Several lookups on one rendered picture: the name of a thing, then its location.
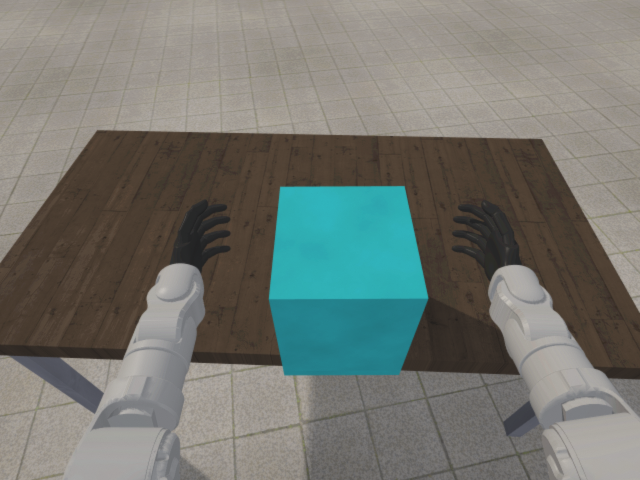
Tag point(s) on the robot right hand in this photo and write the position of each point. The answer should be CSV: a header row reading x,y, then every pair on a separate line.
x,y
497,243

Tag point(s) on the robot right forearm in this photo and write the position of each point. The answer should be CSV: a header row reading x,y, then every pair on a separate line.
x,y
562,382

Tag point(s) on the robot left forearm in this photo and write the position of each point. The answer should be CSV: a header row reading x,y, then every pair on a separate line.
x,y
148,389

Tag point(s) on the robot left upper arm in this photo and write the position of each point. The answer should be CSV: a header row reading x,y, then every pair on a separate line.
x,y
127,453

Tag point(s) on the carton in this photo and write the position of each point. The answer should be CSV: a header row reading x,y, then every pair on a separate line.
x,y
347,289

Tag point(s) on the robot right upper arm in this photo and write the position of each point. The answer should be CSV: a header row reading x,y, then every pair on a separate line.
x,y
597,448

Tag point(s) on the robot left hand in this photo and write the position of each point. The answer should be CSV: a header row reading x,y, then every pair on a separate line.
x,y
189,246

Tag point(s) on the table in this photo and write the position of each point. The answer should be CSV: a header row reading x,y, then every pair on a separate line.
x,y
75,283

